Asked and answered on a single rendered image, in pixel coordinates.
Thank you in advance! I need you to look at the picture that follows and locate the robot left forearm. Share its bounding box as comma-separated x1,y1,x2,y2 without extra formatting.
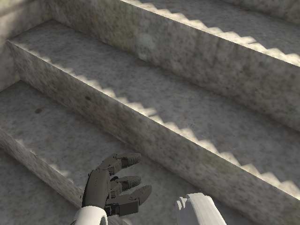
70,205,108,225

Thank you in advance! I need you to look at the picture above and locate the right robot thigh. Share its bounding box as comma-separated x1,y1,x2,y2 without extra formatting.
175,192,227,225

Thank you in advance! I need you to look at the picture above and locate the robot left hand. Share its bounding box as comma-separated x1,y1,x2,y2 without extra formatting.
80,153,152,217

